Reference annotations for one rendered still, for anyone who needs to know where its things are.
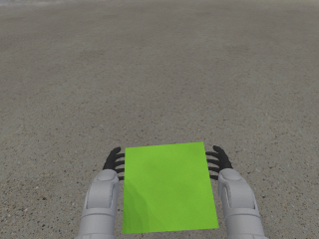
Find left robot hand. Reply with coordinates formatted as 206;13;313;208
103;146;126;180

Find robot left forearm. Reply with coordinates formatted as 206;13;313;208
74;169;120;239

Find robot right forearm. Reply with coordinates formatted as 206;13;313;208
217;168;269;239

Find carton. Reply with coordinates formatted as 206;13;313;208
122;141;219;234

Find right robot hand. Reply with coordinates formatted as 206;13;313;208
205;145;233;180

